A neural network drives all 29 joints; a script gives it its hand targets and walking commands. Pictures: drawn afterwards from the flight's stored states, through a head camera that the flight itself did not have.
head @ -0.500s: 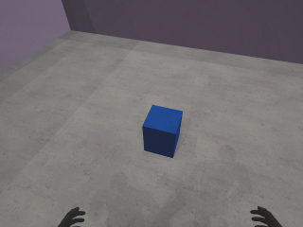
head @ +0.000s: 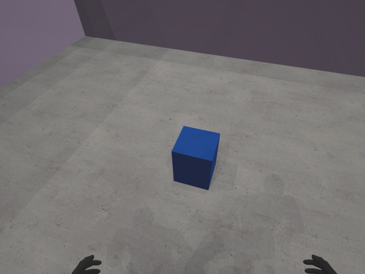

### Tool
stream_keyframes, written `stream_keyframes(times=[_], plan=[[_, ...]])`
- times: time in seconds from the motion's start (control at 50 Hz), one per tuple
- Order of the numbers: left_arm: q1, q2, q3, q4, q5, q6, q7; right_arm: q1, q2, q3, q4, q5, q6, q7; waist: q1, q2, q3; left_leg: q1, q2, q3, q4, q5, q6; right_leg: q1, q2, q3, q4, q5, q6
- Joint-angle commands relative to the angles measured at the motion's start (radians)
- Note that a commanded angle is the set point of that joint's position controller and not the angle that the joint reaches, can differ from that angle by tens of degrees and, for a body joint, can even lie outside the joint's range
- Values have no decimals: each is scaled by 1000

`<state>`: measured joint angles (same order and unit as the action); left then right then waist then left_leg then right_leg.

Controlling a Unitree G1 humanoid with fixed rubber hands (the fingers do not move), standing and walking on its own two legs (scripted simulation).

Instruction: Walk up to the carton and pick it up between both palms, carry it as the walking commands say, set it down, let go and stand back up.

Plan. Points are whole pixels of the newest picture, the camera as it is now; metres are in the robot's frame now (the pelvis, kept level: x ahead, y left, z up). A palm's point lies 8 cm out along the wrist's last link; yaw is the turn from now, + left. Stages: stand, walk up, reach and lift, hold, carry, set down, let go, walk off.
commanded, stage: stand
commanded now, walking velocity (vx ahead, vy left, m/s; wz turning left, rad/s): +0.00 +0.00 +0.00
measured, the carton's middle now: (196, 158) +0.92 -0.04 -0.61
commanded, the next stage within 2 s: walk up in 0.36 s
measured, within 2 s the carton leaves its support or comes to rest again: neither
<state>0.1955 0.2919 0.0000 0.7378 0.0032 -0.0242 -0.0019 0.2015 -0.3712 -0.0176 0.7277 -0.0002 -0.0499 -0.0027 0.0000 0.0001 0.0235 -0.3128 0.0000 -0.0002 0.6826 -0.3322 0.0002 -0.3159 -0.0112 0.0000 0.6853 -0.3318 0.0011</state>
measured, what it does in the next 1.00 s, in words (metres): lifts its left foot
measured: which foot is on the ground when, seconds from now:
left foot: down 0.00-0.82, up 0.84-1.00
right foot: down 0.00-1.00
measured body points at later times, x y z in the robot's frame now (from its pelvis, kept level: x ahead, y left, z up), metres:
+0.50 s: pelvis -0.01 +0.00 +0.00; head -0.01 +0.00 +0.45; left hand +0.12 +0.27 -0.10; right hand +0.12 -0.30 -0.09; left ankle +0.02 +0.12 -0.72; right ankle +0.02 -0.12 -0.72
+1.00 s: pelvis +0.06 -0.02 +0.01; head +0.07 -0.02 +0.46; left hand +0.14 +0.28 -0.10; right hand +0.15 -0.35 -0.08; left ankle +0.11 +0.11 -0.68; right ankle +0.03 -0.12 -0.72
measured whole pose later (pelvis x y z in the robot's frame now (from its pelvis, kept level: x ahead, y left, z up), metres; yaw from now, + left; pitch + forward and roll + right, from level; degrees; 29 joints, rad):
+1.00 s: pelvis +0.06 -0.02 +0.01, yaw -1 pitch +2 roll +1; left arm 0.32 0.37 0.00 0.78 0.00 -0.08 -0.02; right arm 0.30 -0.45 -0.04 0.78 0.00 -0.07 0.04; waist 0.02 -0.02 0.00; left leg -0.53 0.01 0.00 0.88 -0.42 0.03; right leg -0.25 0.01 0.00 0.57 -0.34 -0.03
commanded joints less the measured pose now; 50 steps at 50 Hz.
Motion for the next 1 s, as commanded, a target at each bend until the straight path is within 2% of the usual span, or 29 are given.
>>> stream_keyframes(times=[0.0,0.06,0.3,0.44,0.52,0.54,0.56,0.58,0.6,0.62,0.64,0.66,0.68,0.7,0.72,0.74,0.76,0.78,0.8,0.82,0.84,0.86,0.9,0.92,0.96,0.98], plan=[[-92,252,83,-32,18,-35,2,-58,-178,-61,-13,-23,-23,-3,0,-38,-33,19,90,-107,-173,105,66,22,-83,115,-178,103,-71],[-94,248,80,-26,19,-35,2,-63,-174,-59,-6,-20,-23,-3,1,-56,-25,16,87,-104,-173,103,64,19,-87,118,-189,99,-72],[-101,248,78,-5,18,-35,1,-58,-173,-57,15,-19,-25,1,-6,-56,-42,33,89,-101,-192,112,62,31,-90,119,-211,98,-67],[-103,245,77,6,19,-34,-2,-64,-179,-57,29,-19,-23,3,-4,-52,-42,33,91,-108,-213,74,60,26,-90,123,-230,44,-66],[-101,247,76,16,21,-36,-3,-59,-174,-55,37,-19,-26,2,-6,-60,-47,42,91,-105,-212,94,61,35,-94,122,-235,71,-64],[19,322,115,-25,34,-43,-28,42,-264,-97,1,-38,-40,24,7,-101,-123,35,70,-125,-167,-318,114,27,-80,175,-202,-342,-105],[35,337,127,-10,40,-43,-37,49,-274,-104,-5,-47,-44,32,7,-92,-50,-12,71,-158,-172,-429,115,-49,-90,222,-200,-481,-117],[35,335,128,-16,42,-43,-42,59,-270,-107,-10,-48,-46,35,2,-76,-6,-28,74,-173,-193,-472,113,-100,-86,228,-199,-510,-116],[21,322,124,-22,42,-43,-47,64,-262,-107,-14,-51,-49,38,-2,-72,31,-35,81,-186,-211,-483,118,-142,-81,228,-194,-496,-112],[14,310,120,-33,42,-48,-48,75,-261,-108,-21,-50,-53,37,-7,-55,56,-8,101,-209,-216,-440,130,-174,-75,218,-163,-421,-111],[-1,295,114,-39,45,-54,-46,93,-258,-109,-19,-53,-59,34,-17,-44,55,65,129,-239,-217,-354,141,-213,-56,178,-113,-301,-100],[-19,271,105,-52,45,-62,-45,134,-270,-114,-9,-53,-64,31,-33,-6,11,189,177,-294,-248,-280,164,-263,-25,110,-40,-177,-79],[-29,250,95,-58,41,-65,-42,176,-298,-123,4,-48,-65,27,-51,55,-36,327,261,-384,-308,-226,207,-322,5,22,34,-94,-50],[-19,257,92,-56,42,-65,-38,194,-329,-134,9,-44,-61,26,-51,62,-47,376,327,-434,-327,-143,252,-344,-13,-7,39,-109,-35],[-22,280,97,-59,41,-67,-38,167,-337,-137,-3,-39,-54,27,-43,43,-41,330,341,-422,-317,-95,268,-295,-35,8,-10,-122,-36],[-3,296,103,-51,39,-70,-40,127,-333,-135,-22,-35,-48,30,-21,32,-32,224,304,-364,-286,-102,247,-189,-31,12,-73,-105,-47],[51,300,110,-32,37,-71,-45,66,-310,-127,-43,-34,-43,34,18,38,-7,60,239,-267,-249,-160,202,-49,-6,7,-132,-83,-63],[157,304,119,-4,37,-75,-41,-4,-269,-110,-68,-36,-37,38,89,4,2,-124,170,-157,-108,-191,150,119,-22,77,-256,-152,-89],[244,391,137,20,51,-87,-33,-47,-168,-82,-109,-22,-35,39,129,-270,26,-398,6,13,235,-167,63,299,-191,476,-448,-334,-153],[263,458,154,15,44,-93,-27,-26,-170,-77,-108,-29,-35,34,119,-247,82,-602,-31,37,304,-212,36,418,-325,666,-483,-184,-214],[245,432,151,8,28,-91,-24,9,-228,-85,-81,-41,-33,27,94,-121,69,-571,26,-36,322,-155,38,440,-323,602,-405,53,-228],[234,401,140,-1,17,-90,-18,33,-241,-90,-70,-37,-39,30,78,-77,34,-523,33,-34,314,-97,38,435,-282,508,-351,228,-219],[256,369,133,-2,17,-86,-7,20,-217,-86,-81,-25,-47,35,92,-134,-30,-487,38,-9,216,-100,33,498,-229,357,-274,551,-209],[269,360,133,-2,17,-82,-4,11,-206,-85,-83,-22,-47,39,97,-147,-59,-459,28,12,180,-94,26,504,-208,305,-246,655,-208],[278,355,129,-10,9,-74,-1,-10,-190,-79,-91,-23,-45,41,98,-153,-66,-415,26,34,115,-43,23,456,-192,257,-238,688,-198],[257,350,127,-19,8,-73,-3,-19,-184,-78,-96,-23,-46,42,88,-152,-53,-371,29,39,62,7,28,390,-186,229,-252,638,-197]])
